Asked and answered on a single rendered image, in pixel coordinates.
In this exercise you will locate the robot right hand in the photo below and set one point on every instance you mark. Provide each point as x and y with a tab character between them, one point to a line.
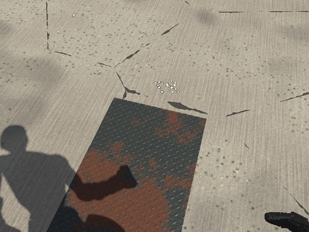
292	221

